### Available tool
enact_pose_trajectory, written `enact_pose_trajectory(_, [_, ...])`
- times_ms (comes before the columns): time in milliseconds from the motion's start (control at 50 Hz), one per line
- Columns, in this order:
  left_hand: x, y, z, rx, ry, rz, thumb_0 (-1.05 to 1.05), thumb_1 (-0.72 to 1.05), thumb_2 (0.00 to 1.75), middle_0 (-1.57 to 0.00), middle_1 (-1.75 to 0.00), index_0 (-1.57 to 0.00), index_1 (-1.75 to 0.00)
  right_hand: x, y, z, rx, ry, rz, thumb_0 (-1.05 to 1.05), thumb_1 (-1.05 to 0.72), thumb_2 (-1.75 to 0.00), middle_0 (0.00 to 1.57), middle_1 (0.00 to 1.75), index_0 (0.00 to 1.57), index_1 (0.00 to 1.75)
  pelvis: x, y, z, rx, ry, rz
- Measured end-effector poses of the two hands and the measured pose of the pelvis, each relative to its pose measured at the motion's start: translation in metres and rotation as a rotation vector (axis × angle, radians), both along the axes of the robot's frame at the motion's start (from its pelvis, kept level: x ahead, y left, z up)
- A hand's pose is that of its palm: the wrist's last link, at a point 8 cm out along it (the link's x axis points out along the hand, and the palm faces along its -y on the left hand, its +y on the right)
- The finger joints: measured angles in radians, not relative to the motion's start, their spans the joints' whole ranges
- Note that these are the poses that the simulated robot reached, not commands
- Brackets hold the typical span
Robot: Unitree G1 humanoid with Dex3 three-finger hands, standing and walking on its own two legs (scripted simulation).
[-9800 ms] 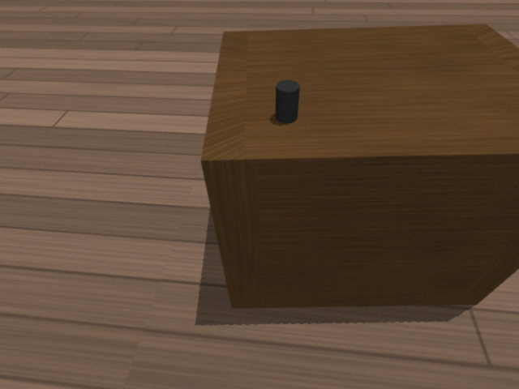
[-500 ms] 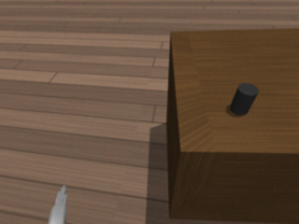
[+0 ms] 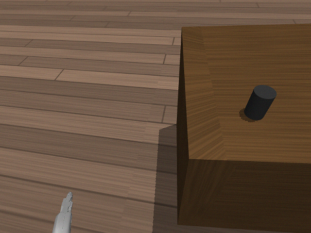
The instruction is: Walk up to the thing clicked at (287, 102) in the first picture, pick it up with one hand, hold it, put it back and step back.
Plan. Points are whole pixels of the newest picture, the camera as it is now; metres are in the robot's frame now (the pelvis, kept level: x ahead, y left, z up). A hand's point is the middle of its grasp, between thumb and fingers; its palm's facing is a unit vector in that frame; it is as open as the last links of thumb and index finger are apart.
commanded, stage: go down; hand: right
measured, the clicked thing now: (259, 103) +0.47 -0.24 +0.08
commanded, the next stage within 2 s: approach in 0.98 s
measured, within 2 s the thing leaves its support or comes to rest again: neither
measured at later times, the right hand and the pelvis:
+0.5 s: hand out of the picture +0.38 -0.42 +0.22, palm faces +0.27 +0.96 +0.03, open 17.6 cm; pelvis -0.01 +0.00 +0.00, yaw +0 degrees
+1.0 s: hand out of the picture +0.39 -0.42 +0.22, palm faces +0.28 +0.96 +0.03, open 17.6 cm; pelvis +0.00 -0.01 +0.00, yaw +0 degrees
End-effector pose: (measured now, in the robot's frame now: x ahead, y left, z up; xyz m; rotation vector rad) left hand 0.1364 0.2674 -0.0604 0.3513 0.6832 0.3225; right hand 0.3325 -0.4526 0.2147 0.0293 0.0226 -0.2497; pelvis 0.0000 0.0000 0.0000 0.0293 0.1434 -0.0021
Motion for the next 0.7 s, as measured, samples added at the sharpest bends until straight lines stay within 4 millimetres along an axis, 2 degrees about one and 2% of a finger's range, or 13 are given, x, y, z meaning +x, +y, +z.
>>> enact_pose_trajectory(240, [-0.004, -0.005, -0.002, 0.007, 0.024, -0.016, -0.01, -0.54, 0.05, -0.05, -0.05, -0.06, -0.05, 0.001, -0.011, -0.001, -0.003, -0.004, -0.02, -0.02, 0.59, -0.06, 0.03, 0.06, 0.04, 0.06, -0.004, -0.001, -0.002, 0.007, 0.015, -0.002])
enact_pose_trajectory(360, [-0.003, -0.009, 0.0, 0.007, 0.005, -0.032, -0.01, -0.54, 0.05, -0.05, -0.05, -0.06, -0.04, 0.006, -0.01, 0.006, 0.001, -0.023, -0.012, -0.02, 0.58, -0.07, 0.02, 0.06, 0.03, 0.06, -0.005, -0.002, -0.003, 0.009, 0.022, -0.004])
enact_pose_trajectory(700, [-0.008, -0.008, 0.004, 0.019, 0.005, -0.035, -0.01, -0.54, 0.05, -0.05, -0.05, -0.06, -0.05, 0.013, -0.018, 0.005, 0.0, -0.006, -0.029, -0.02, 0.58, -0.07, 0.03, 0.06, 0.04, 0.06, -0.004, -0.003, -0.004, 0.013, 0.038, 0.001])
